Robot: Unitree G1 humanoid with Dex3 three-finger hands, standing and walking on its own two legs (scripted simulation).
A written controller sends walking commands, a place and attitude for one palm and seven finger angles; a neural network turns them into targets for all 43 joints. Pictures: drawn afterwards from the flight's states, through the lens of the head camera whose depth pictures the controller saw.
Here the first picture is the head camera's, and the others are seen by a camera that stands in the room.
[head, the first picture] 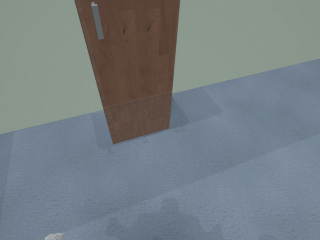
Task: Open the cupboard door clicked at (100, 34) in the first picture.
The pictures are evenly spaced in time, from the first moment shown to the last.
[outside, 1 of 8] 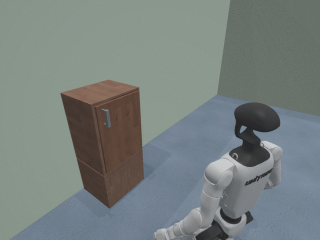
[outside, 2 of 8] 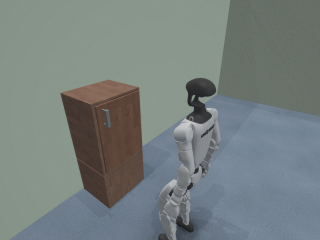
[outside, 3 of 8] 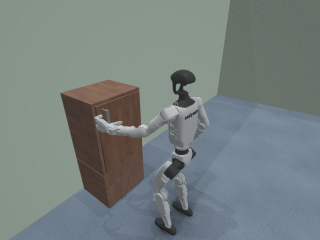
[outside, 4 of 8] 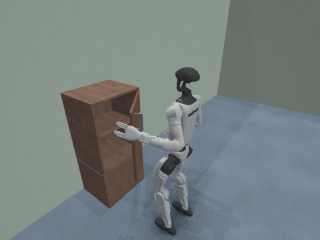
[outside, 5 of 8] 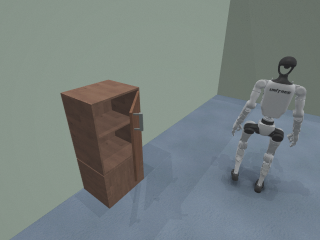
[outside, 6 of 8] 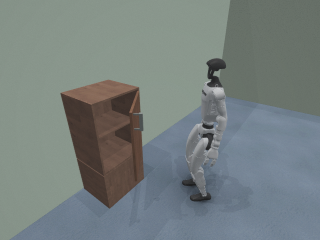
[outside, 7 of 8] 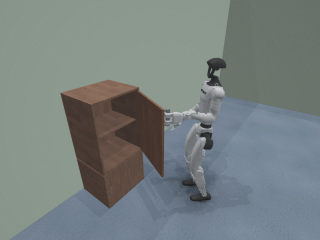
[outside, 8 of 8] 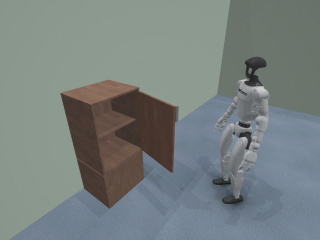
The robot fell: no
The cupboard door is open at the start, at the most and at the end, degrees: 0 79 77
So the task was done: yes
